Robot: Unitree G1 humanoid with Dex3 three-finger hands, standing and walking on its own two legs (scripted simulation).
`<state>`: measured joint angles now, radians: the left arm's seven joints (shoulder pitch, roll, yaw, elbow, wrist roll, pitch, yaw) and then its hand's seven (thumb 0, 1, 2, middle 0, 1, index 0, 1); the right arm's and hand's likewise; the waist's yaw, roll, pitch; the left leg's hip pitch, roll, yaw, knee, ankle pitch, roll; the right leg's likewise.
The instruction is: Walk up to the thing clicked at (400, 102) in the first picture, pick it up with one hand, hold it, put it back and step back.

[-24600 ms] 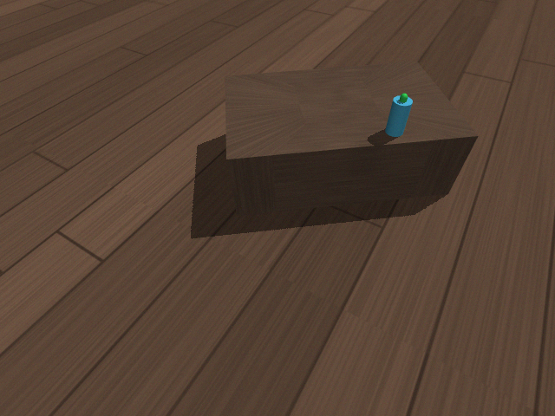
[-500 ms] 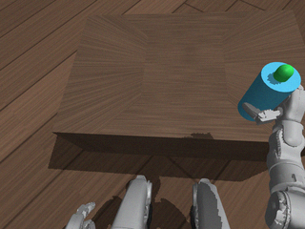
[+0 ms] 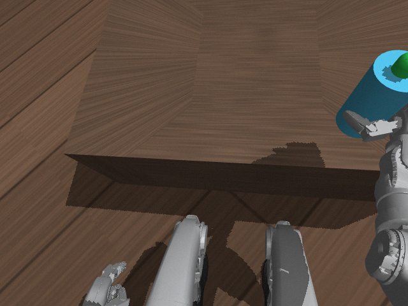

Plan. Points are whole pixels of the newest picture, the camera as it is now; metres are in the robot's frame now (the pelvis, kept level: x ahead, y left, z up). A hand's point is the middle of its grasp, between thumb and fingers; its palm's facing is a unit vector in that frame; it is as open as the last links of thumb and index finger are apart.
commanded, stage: lower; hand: right
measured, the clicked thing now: (379, 94) +0.48 -0.24 +0.04
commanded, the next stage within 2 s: loosen in 1.38 s
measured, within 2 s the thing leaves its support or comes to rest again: rests again in 1.20 s
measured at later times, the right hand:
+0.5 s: hand (357, 117) +0.49 -0.25 -0.06, palm faces +0.26 +0.97 -0.01, open 10.7 cm
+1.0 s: hand (350, 124) +0.49 -0.25 -0.10, palm faces +0.26 +0.97 -0.02, open 10.8 cm
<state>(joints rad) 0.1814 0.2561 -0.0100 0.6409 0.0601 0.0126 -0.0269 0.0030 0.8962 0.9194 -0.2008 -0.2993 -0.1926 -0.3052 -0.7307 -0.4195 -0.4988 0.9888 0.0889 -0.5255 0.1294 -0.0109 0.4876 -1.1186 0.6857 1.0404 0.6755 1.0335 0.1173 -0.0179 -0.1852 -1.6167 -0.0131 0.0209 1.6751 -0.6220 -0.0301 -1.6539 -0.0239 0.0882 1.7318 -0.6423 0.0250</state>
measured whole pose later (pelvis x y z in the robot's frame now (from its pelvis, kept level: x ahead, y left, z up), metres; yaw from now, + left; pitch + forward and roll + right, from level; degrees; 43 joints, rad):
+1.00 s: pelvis -0.02 +0.00 -0.10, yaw +1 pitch +36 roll +5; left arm 0.17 0.29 -0.03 0.64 0.07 0.03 -0.03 0.00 0.89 0.91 -0.21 -0.30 -0.20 -0.31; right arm -0.84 -0.50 -0.54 1.03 0.07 -0.49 0.14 -0.01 0.49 -1.13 0.67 1.07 0.66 1.06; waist 0.14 -0.02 -0.16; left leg -1.97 -0.01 0.02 2.01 -0.67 -0.04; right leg -2.01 -0.01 0.10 2.07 -0.69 0.03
